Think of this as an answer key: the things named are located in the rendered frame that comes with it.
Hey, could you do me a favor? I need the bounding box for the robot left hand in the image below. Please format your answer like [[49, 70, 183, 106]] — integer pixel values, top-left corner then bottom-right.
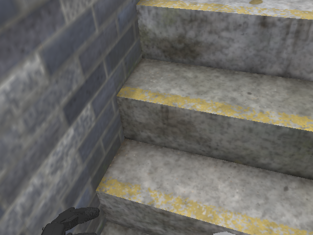
[[41, 207, 100, 235]]

